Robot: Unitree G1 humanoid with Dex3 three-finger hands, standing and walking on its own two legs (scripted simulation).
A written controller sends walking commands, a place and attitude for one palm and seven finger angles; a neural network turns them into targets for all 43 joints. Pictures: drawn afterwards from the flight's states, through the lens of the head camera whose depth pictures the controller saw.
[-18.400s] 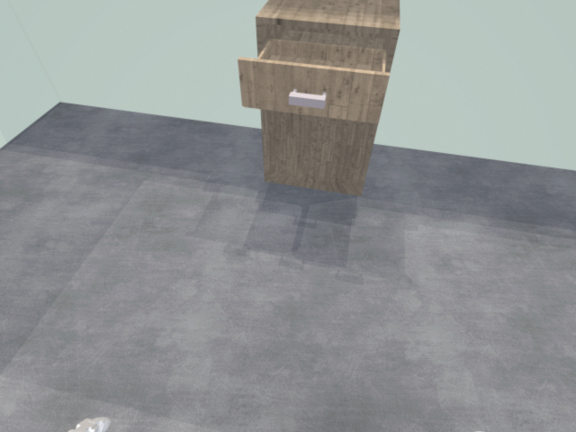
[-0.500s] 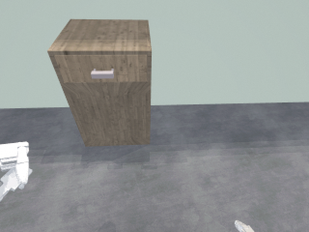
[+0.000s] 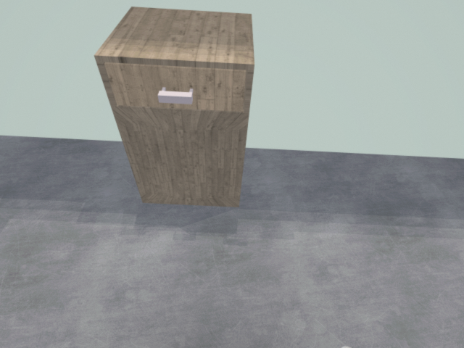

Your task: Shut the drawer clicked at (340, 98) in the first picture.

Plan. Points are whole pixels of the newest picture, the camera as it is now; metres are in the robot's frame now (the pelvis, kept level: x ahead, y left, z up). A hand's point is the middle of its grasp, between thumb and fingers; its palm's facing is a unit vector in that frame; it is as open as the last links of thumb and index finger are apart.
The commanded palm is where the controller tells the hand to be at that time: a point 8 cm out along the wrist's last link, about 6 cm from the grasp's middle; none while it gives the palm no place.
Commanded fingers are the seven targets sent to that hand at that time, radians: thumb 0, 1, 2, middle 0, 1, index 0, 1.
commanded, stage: let the arm hang, fingers relaxed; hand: left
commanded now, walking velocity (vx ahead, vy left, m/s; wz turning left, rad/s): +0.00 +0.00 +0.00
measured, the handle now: (176, 93) +0.89 +0.23 -0.06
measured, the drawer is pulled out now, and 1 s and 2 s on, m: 0.00 0.00 0.00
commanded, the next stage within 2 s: look to check the result in 0.84 s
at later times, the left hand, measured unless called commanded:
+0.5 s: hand out of the picture -0.02 +0.19 -0.16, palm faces +0.01 -0.98 -0.19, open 6.9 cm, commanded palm none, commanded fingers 0.00 0.90 0.90 -0.20 -0.30 -0.20 -0.30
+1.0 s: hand out of the picture -0.02 +0.18 -0.16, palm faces +0.01 -0.98 -0.18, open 7.4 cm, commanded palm none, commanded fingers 0.00 0.90 0.90 -0.20 -0.30 -0.20 -0.30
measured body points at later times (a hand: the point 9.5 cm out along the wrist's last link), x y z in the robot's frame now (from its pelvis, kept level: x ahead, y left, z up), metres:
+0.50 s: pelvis -0.01 +0.02 +0.02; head +0.00 +0.01 +0.46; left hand -0.02 +0.24 -0.14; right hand -0.04 -0.18 -0.15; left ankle +0.01 +0.13 -0.73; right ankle +0.00 -0.09 -0.73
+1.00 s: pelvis -0.01 +0.02 +0.02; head +0.00 +0.01 +0.46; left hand -0.02 +0.23 -0.14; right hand -0.05 -0.19 -0.15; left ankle +0.01 +0.13 -0.73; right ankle +0.00 -0.09 -0.73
